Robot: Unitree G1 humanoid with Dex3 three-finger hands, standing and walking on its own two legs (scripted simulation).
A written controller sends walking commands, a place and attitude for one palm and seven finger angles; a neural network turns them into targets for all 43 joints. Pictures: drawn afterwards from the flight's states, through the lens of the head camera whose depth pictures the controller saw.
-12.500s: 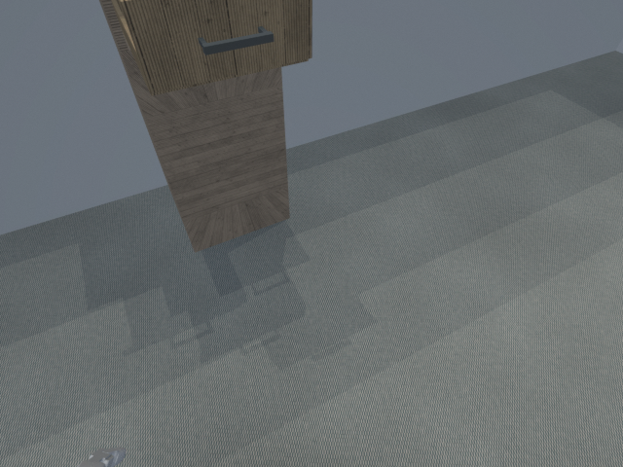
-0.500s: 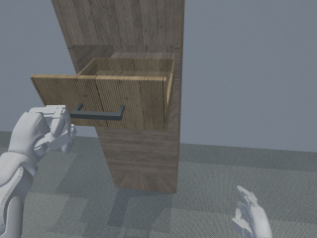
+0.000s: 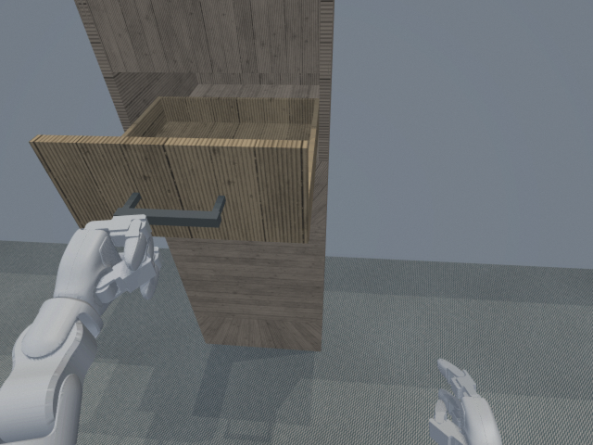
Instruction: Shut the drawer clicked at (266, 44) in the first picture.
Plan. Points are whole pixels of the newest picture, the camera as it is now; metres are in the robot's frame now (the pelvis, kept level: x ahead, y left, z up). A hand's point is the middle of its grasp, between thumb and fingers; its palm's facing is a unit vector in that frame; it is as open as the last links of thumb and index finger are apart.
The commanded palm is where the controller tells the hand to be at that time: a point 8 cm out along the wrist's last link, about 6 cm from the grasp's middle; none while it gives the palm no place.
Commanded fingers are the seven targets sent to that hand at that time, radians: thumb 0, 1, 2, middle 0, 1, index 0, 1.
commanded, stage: bring the fist close to the handle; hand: left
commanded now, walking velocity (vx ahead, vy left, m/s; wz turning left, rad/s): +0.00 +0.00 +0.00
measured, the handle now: (172, 209) +0.38 +0.23 +0.15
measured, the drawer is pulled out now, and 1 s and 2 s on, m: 0.26 0.26 0.18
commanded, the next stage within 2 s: push the drawer shut in 0.74 s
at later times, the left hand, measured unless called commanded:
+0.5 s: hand (176, 257) +0.30 +0.19 +0.14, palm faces +0.06 -1.00 -0.06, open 3.3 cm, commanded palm +0.26 +0.24 +0.15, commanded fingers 0.00 0.90 0.90 -1.40 -1.60 -1.40 -1.60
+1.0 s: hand (172, 258) +0.29 +0.19 +0.15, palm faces +0.07 -1.00 -0.05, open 3.3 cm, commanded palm +0.28 +0.24 +0.15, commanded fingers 0.00 0.90 0.90 -1.40 -1.60 -1.40 -1.60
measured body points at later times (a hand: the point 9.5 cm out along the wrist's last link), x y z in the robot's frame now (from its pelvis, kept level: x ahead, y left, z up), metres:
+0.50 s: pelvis +0.00 -0.01 +0.00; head -0.02 -0.03 +0.45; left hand +0.29 +0.24 +0.15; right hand +0.17 -0.24 -0.08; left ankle -0.01 +0.12 -0.73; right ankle +0.01 -0.12 -0.73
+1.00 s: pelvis +0.00 -0.01 +0.00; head -0.02 -0.04 +0.45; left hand +0.28 +0.25 +0.15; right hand +0.19 -0.24 -0.08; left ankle -0.01 +0.12 -0.73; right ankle +0.01 -0.12 -0.73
